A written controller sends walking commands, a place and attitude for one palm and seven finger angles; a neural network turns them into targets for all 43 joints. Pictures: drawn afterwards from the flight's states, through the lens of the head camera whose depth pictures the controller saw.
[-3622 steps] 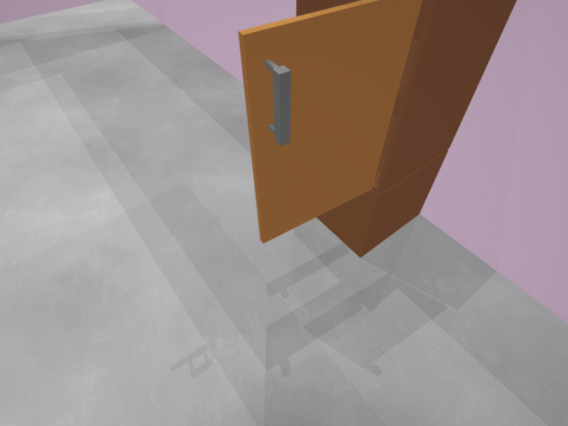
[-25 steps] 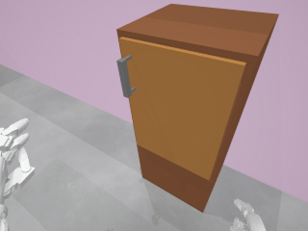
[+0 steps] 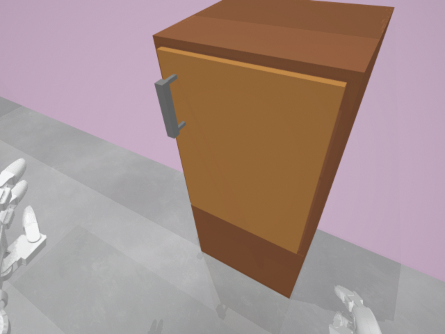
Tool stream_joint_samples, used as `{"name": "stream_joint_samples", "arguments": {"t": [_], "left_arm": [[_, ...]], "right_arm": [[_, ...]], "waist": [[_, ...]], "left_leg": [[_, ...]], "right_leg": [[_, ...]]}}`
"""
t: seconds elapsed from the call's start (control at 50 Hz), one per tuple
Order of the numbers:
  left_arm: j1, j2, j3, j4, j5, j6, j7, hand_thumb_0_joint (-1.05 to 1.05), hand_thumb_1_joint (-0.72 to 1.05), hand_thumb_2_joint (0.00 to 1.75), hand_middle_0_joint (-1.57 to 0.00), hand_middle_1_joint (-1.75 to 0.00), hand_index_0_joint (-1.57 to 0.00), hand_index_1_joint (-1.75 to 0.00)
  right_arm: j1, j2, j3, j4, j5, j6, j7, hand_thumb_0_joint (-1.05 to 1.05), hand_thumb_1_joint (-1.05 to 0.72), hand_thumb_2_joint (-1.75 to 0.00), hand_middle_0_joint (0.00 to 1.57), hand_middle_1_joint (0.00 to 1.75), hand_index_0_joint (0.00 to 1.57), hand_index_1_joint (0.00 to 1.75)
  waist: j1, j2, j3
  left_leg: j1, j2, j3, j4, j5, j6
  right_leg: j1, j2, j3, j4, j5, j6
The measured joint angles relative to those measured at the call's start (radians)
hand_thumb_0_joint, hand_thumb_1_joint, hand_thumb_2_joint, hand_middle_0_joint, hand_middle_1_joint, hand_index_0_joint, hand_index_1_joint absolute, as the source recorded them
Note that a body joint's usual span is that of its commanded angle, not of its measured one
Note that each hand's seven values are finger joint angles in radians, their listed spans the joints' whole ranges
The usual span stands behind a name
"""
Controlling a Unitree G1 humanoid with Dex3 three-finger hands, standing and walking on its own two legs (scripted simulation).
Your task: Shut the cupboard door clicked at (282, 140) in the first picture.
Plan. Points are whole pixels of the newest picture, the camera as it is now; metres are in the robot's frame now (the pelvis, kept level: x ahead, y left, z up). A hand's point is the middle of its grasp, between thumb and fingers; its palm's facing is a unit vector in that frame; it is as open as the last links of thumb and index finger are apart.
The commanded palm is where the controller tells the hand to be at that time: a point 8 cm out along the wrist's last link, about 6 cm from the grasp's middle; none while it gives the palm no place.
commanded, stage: step back with the hand held close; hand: left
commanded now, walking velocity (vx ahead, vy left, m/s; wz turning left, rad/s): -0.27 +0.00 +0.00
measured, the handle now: (173, 106) +0.60 +0.19 +0.12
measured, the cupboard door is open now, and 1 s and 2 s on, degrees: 0 0 0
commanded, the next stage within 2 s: stop stepping back and stand still in 1.22 s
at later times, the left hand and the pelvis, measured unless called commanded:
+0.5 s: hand (3, 279) +0.14 +0.29 +0.15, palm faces +0.40 -0.79 -0.48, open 7.4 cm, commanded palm +0.09 +0.33 +0.17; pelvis -0.06 +0.03 -0.01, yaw -1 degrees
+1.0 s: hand out of the picture +0.04 +0.33 +0.15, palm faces +0.52 -0.75 -0.42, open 7.4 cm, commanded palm -0.03 +0.36 +0.17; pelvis -0.14 +0.05 -0.03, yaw +6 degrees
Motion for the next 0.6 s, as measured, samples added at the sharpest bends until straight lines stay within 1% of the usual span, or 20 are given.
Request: {"name": "stream_joint_samples", "arguments": {"t": [0.06, 0.14, 0.18, 0.24, 0.32, 0.38, 0.42, 0.5, 0.6], "left_arm": [[0.020, 0.004, 0.002, 0.000, 0.004, -0.013, 0.005, 0.01, 0.89, 0.90, -0.21, -0.30, -0.21, -0.30], [0.049, 0.004, -0.024, -0.016, 0.007, -0.007, 0.006, 0.01, 0.89, 0.90, -0.21, -0.30, -0.21, -0.30], [0.062, 0.013, -0.030, -0.031, 0.007, -0.003, 0.007, 0.01, 0.89, 0.90, -0.21, -0.30, -0.21, -0.30], [0.071, 0.042, -0.018, -0.058, 0.006, -0.004, 0.011, 0.01, 0.89, 0.90, -0.22, -0.30, -0.22, -0.30], [0.075, 0.077, 0.018, -0.086, 0.003, -0.014, 0.020, 0.01, 0.89, 0.90, -0.22, -0.30, -0.22, -0.30], [0.077, 0.085, 0.036, -0.096, 0.004, -0.022, 0.027, 0.01, 0.89, 0.90, -0.22, -0.30, -0.22, -0.30], [0.079, 0.080, 0.038, -0.095, 0.007, -0.026, 0.030, 0.01, 0.89, 0.90, -0.22, -0.30, -0.22, -0.30], [0.076, 0.053, 0.031, -0.081, 0.026, -0.038, 0.036, 0.01, 0.89, 0.90, -0.22, -0.30, -0.22, -0.30], [0.044, 0.024, 0.029, -0.074, 0.056, -0.049, 0.043, 0.01, 0.89, 0.90, -0.22, -0.30, -0.22, -0.30]], "right_arm": [[-0.003, -0.011, -0.012, -0.009, 0.003, 0.024, 0.000, 0.01, -0.90, -0.90, 0.21, 0.30, 0.20, 0.30], [-0.003, -0.027, -0.029, -0.023, 0.008, 0.053, -0.011, 0.01, -0.90, -0.90, 0.21, 0.30, 0.20, 0.30], [-0.003, -0.029, -0.035, -0.032, 0.010, 0.067, -0.017, 0.01, -0.90, -0.90, 0.21, 0.30, 0.20, 0.30], [-0.002, -0.024, -0.037, -0.048, 0.013, 0.085, -0.026, 0.01, -0.90, -0.90, 0.20, 0.30, 0.20, 0.30], [0.000, -0.013, -0.031, -0.069, 0.013, 0.096, -0.030, 0.01, -0.90, -0.90, 0.20, 0.30, 0.20, 0.30], [0.005, -0.007, -0.025, -0.081, 0.012, 0.094, -0.029, 0.01, -0.90, -0.90, 0.20, 0.30, 0.20, 0.30], [0.010, -0.006, -0.021, -0.086, 0.011, 0.089, -0.028, 0.01, -0.90, -0.90, 0.20, 0.30, 0.20, 0.30], [0.030, -0.008, -0.016, -0.089, 0.008, 0.072, -0.029, 0.01, -0.90, -0.90, 0.21, 0.30, 0.20, 0.30], [0.062, -0.004, -0.014, -0.076, 0.001, 0.046, -0.033, 0.01, -0.90, -0.90, 0.21, 0.30, 0.20, 0.30]], "waist": [[-0.011, 0.000, -0.007], [-0.024, -0.007, -0.012], [-0.031, -0.014, -0.013], [-0.040, -0.033, -0.012], [-0.047, -0.056, -0.014], [-0.049, -0.065, -0.019], [-0.050, -0.065, -0.023], [-0.048, -0.058, -0.027], [-0.050, -0.060, -0.009]], "left_leg": [[-0.038, 0.000, 0.006, 0.022, -0.007, 0.002], [-0.069, -0.008, 0.019, 0.040, -0.009, 0.010], [-0.081, -0.012, 0.025, 0.048, -0.010, 0.014], [-0.096, -0.017, 0.033, 0.061, -0.007, 0.019], [-0.114, -0.019, 0.042, 0.070, 0.005, 0.025], [-0.130, -0.018, 0.048, 0.077, 0.017, 0.032], [-0.145, -0.017, 0.048, 0.083, 0.026, 0.037], [-0.183, -0.015, 0.044, 0.111, 0.035, 0.047], [-0.226, -0.022, 0.029, 0.143, 0.024, 0.055]], "right_leg": [[-0.042, -0.001, 0.004, 0.027, -0.006, 0.003], [-0.088, -0.011, 0.014, 0.072, -0.021, 0.013], [-0.105, -0.016, 0.019, 0.091, -0.026, 0.017], [-0.128, -0.021, 0.025, 0.119, -0.029, 0.022], [-0.153, -0.025, 0.032, 0.139, -0.020, 0.028], [-0.170, -0.026, 0.035, 0.146, -0.006, 0.033], [-0.182, -0.025, 0.035, 0.147, 0.006, 0.036], [-0.210, -0.025, 0.027, 0.158, 0.023, 0.043], [-0.246, -0.015, 0.035, 0.199, -0.023, 0.055]]}}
